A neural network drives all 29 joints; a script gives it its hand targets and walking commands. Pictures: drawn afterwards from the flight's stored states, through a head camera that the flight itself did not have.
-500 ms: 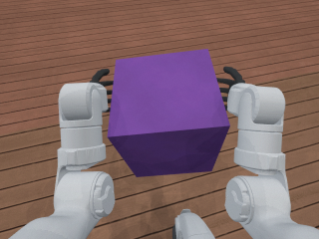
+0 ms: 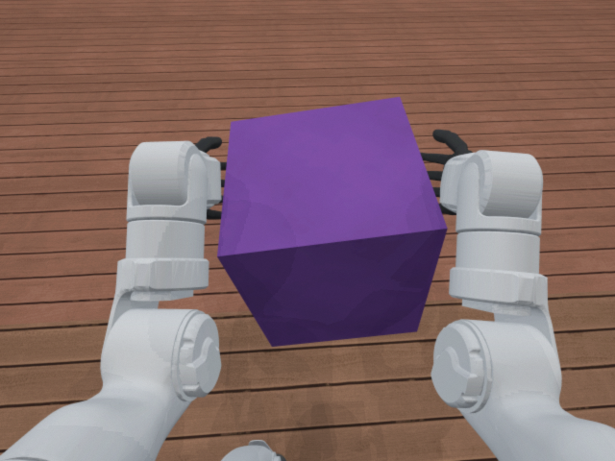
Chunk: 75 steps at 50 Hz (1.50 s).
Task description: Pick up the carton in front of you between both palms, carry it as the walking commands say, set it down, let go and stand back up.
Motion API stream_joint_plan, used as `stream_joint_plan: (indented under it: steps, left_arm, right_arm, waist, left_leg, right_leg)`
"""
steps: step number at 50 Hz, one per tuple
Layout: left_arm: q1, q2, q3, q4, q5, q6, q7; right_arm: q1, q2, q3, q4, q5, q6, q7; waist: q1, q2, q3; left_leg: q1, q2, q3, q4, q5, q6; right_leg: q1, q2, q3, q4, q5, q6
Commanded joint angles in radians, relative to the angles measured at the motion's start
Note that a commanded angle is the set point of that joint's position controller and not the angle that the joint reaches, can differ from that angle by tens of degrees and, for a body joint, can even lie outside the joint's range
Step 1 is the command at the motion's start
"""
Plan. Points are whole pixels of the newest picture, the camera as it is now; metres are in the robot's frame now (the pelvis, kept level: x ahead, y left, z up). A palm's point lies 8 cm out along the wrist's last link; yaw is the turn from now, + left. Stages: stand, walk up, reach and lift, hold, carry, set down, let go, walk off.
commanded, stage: carry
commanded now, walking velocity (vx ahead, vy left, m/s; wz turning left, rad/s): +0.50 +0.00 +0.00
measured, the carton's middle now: (329, 233) +0.39 +0.01 +0.10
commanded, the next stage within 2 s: none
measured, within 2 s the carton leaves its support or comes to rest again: neither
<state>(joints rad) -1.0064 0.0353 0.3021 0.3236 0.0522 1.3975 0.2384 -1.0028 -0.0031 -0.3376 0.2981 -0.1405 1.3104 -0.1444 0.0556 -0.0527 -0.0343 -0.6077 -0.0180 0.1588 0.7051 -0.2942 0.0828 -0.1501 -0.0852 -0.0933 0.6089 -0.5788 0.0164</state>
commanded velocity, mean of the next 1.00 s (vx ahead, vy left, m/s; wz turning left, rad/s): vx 0.50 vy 0.00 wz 0.00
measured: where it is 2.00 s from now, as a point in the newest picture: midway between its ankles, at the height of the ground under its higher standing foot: (330, 197)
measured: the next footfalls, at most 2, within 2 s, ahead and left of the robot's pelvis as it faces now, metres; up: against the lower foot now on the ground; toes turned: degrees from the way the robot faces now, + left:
right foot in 0.34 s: +0.39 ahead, -0.10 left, +0.03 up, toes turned -6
left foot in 0.74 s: +0.65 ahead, +0.10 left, +0.07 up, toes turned +5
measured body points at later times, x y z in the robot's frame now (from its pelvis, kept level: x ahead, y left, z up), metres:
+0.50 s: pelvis +0.30 -0.02 +0.06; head +0.33 -0.02 +0.51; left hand +0.68 +0.15 +0.22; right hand +0.71 -0.15 +0.22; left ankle +0.23 +0.09 -0.56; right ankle +0.34 -0.10 -0.67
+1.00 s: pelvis +0.60 +0.02 +0.11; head +0.65 +0.02 +0.56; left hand +1.02 +0.12 +0.25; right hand +0.97 -0.17 +0.25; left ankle +0.60 +0.09 -0.62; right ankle +0.67 -0.10 -0.56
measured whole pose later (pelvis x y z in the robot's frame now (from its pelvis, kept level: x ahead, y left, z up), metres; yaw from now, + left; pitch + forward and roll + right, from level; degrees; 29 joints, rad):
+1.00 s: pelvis +0.60 +0.02 +0.11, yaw -1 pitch +4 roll +0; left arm -0.97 0.02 0.33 0.23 0.13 1.37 0.19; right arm -0.92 0.03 -0.26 0.17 -0.05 1.38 -0.23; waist -0.13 0.00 0.04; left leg -0.34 -0.01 0.12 0.54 -0.42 0.09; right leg -0.70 -0.01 -0.03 1.03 -0.45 -0.02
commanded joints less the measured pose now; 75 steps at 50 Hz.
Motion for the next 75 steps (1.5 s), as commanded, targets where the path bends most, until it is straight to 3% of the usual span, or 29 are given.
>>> stream_joint_plan:
  steps: [1,4,6,10,14,17,18,19,20,23,25,29,34,37,38,39,40,42,43,45,48,53,56,57,58,59,62,68,75]
  left_arm:
    - [-0.880,-1.179,-0.443,-0.090,-0.456,-0.056,-0.388]
    - [-0.838,-1.153,-0.423,-0.140,-0.431,-0.060,-0.360]
    - [-0.796,-1.123,-0.409,-0.180,-0.400,-0.060,-0.333]
    - [-0.789,-1.038,-0.419,-0.273,-0.351,-0.060,-0.279]
    - [-0.755,-0.985,-0.444,-0.257,-0.306,-0.045,-0.261]
    - [-0.715,-1.000,-0.456,-0.167,-0.307,-0.037,-0.281]
    - [-0.674,-1.009,-0.448,-0.118,-0.316,-0.040,-0.292]
    - [-0.661,-0.997,-0.434,-0.084,-0.302,-0.052,-0.299]
    - [-0.657,-1.017,-0.435,-0.075,-0.320,-0.053,-0.310]
    - [-0.803,-1.125,-0.483,-0.178,-0.443,-0.052,-0.349]
    - [-0.896,-1.182,-0.512,-0.228,-0.512,-0.053,-0.365]
    - [-0.973,-1.198,-0.506,-0.267,-0.570,-0.045,-0.378]
    - [-0.875,-1.186,-0.459,-0.119,-0.513,-0.033,-0.383]
    - [-0.818,-1.195,-0.434,-0.024,-0.480,-0.043,-0.390]
    - [-0.812,-1.190,-0.423,-0.007,-0.460,-0.048,-0.393]
    - [-0.816,-1.205,-0.415,-0.005,-0.441,-0.051,-0.397]
    - [-0.838,-1.196,-0.403,-0.019,-0.431,-0.056,-0.391]
    - [-0.805,-1.182,-0.391,-0.063,-0.422,-0.059,-0.373]
    - [-0.792,-1.173,-0.391,-0.089,-0.410,-0.061,-0.360]
    - [-0.764,-1.140,-0.386,-0.141,-0.387,-0.062,-0.332]
    - [-0.739,-1.096,-0.397,-0.188,-0.356,-0.062,-0.298]
    - [-0.694,-1.051,-0.441,-0.186,-0.322,-0.029,-0.277]
    - [-0.657,-1.072,-0.435,-0.081,-0.333,-0.014,-0.305]
    - [-0.617,-1.079,-0.422,-0.030,-0.340,-0.010,-0.319]
    - [-0.601,-1.073,-0.408,-0.001,-0.334,-0.018,-0.330]
    - [-0.602,-1.095,-0.387,0.043,-0.346,-0.016,-0.343]
    - [-0.699,-1.170,-0.390,0.015,-0.414,-0.022,-0.379]
    - [-0.864,-1.240,-0.388,-0.063,-0.503,-0.021,-0.393]
    - [-0.715,-1.228,-0.321,0.126,-0.418,-0.030,-0.396]
  right_arm:
    - [-0.609,1.061,0.439,0.061,0.409,0.011,0.223]
    - [-0.741,1.152,0.525,-0.134,0.525,0.015,0.238]
    - [-0.841,1.202,0.577,-0.237,0.596,0.019,0.248]
    - [-0.858,1.202,0.609,-0.290,0.645,0.037,0.259]
    - [-0.787,1.164,0.603,-0.219,0.622,0.057,0.265]
    - [-0.732,1.157,0.594,-0.122,0.581,0.058,0.273]
    - [-0.742,1.141,0.586,-0.095,0.569,0.057,0.276]
    - [-0.749,1.151,0.562,-0.076,0.558,0.060,0.283]
    - [-0.753,1.139,0.551,-0.055,0.538,0.056,0.286]
    - [-0.720,1.110,0.497,-0.075,0.487,0.041,0.263]
    - [-0.723,1.086,0.474,-0.100,0.459,0.038,0.236]
    - [-0.748,1.023,0.452,-0.145,0.411,0.037,0.187]
    - [-0.676,1.002,0.448,-0.045,0.375,0.049,0.182]
    - [-0.625,1.033,0.437,0.053,0.386,0.036,0.205]
    - [-0.603,1.042,0.428,0.065,0.396,0.024,0.215]
    - [-0.637,1.038,0.428,0.054,0.403,0.009,0.221]
    - [-0.656,1.074,0.442,0.010,0.431,0.009,0.228]
    - [-0.764,1.142,0.503,-0.123,0.516,0.008,0.241]
    - [-0.820,1.173,0.536,-0.186,0.556,0.008,0.247]
    - [-0.894,1.208,0.572,-0.266,0.615,0.012,0.257]
    - [-0.914,1.201,0.586,-0.303,0.643,0.024,0.263]
    - [-0.868,1.141,0.594,-0.296,0.611,0.053,0.254]
    - [-0.832,1.109,0.568,-0.215,0.567,0.062,0.258]
    - [-0.841,1.102,0.555,-0.191,0.557,0.064,0.259]
    - [-0.849,1.101,0.528,-0.179,0.551,0.071,0.266]
    - [-0.865,1.077,0.506,-0.159,0.529,0.070,0.266]
    - [-0.849,1.094,0.458,-0.111,0.498,0.059,0.248]
    - [-0.907,1.063,0.418,-0.168,0.467,0.043,0.187]
    - [-0.819,1.070,0.399,-0.044,0.432,0.049,0.197]
  waist:
    - [-0.177,0.370,-0.658]
    - [-0.163,0.092,-0.525]
    - [-0.133,0.107,-0.537]
    - [-0.143,0.153,-0.536]
    - [-0.136,0.208,-0.499]
    - [-0.037,0.152,-0.555]
    - [0.014,0.082,-0.630]
    - [0.046,-0.199,-0.734]
    - [0.062,-0.240,-0.633]
    - [0.041,0.039,-0.508]
    - [0.020,-0.018,-0.513]
    - [0.021,-0.047,-0.479]
    - [0.018,-0.100,-0.425]
    - [-0.113,-0.056,-0.548]
    - [-0.179,0.058,-0.654]
    - [-0.171,0.363,-0.702]
    - [-0.167,0.303,-0.628]
    - [-0.166,0.091,-0.540]
    - [-0.151,0.074,-0.527]
    - [-0.130,0.127,-0.548]
    - [-0.139,0.154,-0.546]
    - [-0.136,0.212,-0.507]
    - [-0.047,0.156,-0.557]
    - [0.001,0.126,-0.602]
    - [0.025,-0.148,-0.660]
    - [0.024,-0.210,-0.586]
    - [0.018,-0.003,-0.498]
    - [0.016,-0.070,-0.476]
    - [0.020,-0.106,-0.428]
  left_leg:
    - [0.995,0.364,-0.854,-0.345,-0.147,0.259]
    - [0.852,0.320,-0.629,-0.231,0.284,0.211]
    - [0.799,0.276,-0.509,-0.246,0.227,0.146]
    - [0.770,0.283,-0.422,-0.293,0.165,0.173]
    - [0.631,0.243,-0.253,-0.303,0.220,0.116]
    - [0.465,0.190,-0.094,-0.060,0.514,0.041]
    - [0.308,0.170,-0.071,0.129,0.408,-0.007]
    - [0.027,0.052,-0.071,0.415,0.107,-0.076]
    - [-0.171,-0.036,-0.144,0.589,-0.267,-0.078]
    - [-0.300,0.046,-0.184,0.697,-0.186,-0.046]
    - [-0.256,0.057,-0.176,0.621,-0.146,-0.042]
    - [-0.277,0.057,-0.122,0.482,-0.167,-0.049]
    - [-0.006,0.008,-0.001,0.071,-0.053,-0.043]
    - [0.574,-0.088,0.097,-0.098,0.021,0.021]
    - [0.850,0.103,-0.229,-0.154,-0.169,0.093]
    - [1.000,0.351,-0.801,-0.300,-0.148,0.248]
    - [0.982,0.360,-0.872,-0.330,0.009,0.280]
    - [0.867,0.320,-0.644,-0.216,0.353,0.224]
    - [0.818,0.294,-0.570,-0.221,0.361,0.180]
    - [0.787,0.264,-0.490,-0.246,0.250,0.138]
    - [0.761,0.273,-0.424,-0.282,0.218,0.169]
    - [0.619,0.227,-0.233,-0.296,0.260,0.094]
    - [0.540,0.165,-0.087,-0.029,0.558,0.026]
    - [0.371,0.148,-0.085,0.121,0.456,-0.005]
    - [0.067,0.038,-0.067,0.377,0.178,-0.065]
    - [-0.131,-0.039,-0.130,0.527,-0.211,-0.071]
    - [-0.226,0.053,-0.188,0.547,-0.153,-0.058]
    - [-0.157,0.054,-0.121,0.247,-0.045,-0.082]
    - [0.081,-0.001,-0.013,-0.207,0.299,-0.055]
  right_leg:
    - [-0.548,0.146,0.041,0.600,0.020,0.015]
    - [-0.708,0.070,0.137,0.807,0.065,-0.045]
    - [-0.674,0.050,0.134,0.700,0.111,-0.048]
    - [-0.661,0.050,0.076,0.469,0.064,-0.041]
    - [-0.399,0.096,-0.023,0.125,0.232,-0.046]
    - [0.082,0.181,-0.156,-0.069,0.332,-0.091]
    - [0.343,0.064,0.002,-0.071,0.281,-0.123]
    - [0.549,-0.219,0.564,-0.149,0.150,-0.282]
    - [0.551,-0.264,0.780,-0.263,0.306,-0.336]
    - [0.444,-0.209,0.502,-0.137,0.659,-0.269]
    - [0.388,-0.176,0.424,-0.169,0.564,-0.213]
    - [0.339,-0.180,0.359,-0.230,0.475,-0.240]
    - [0.210,-0.142,0.172,-0.245,0.609,-0.195]
    - [0.016,-0.085,-0.002,0.087,0.998,-0.087]
    - [-0.209,-0.046,-0.003,0.345,0.710,-0.030]
    - [-0.497,0.127,0.035,0.592,0.119,0.014]
    - [-0.640,0.141,0.132,0.772,0.017,-0.013]
    - [-0.706,0.083,0.142,0.829,0.076,-0.044]
    - [-0.692,0.065,0.145,0.762,0.117,-0.047]
    - [-0.646,0.055,0.132,0.642,0.135,-0.046]
    - [-0.626,0.058,0.084,0.431,0.075,-0.037]
    - [-0.309,0.110,-0.039,0.037,0.335,-0.042]
    - [0.064,0.157,-0.130,-0.150,0.406,-0.076]
    - [0.283,0.064,-0.021,-0.137,0.343,-0.099]
    - [0.475,-0.165,0.455,-0.196,0.276,-0.220]
    - [0.511,-0.281,0.680,-0.238,0.584,-0.294]
    - [0.425,-0.223,0.467,-0.177,0.770,-0.253]
    - [0.326,-0.178,0.284,-0.238,0.756,-0.214]
    - [0.313,-0.108,0.075,-0.183,1.011,-0.132]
